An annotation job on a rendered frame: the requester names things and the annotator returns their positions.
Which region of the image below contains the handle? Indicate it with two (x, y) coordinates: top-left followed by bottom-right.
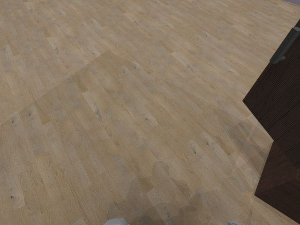
(270, 27), (300, 64)

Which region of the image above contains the cupboard door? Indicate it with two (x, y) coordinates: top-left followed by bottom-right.
(242, 19), (300, 170)

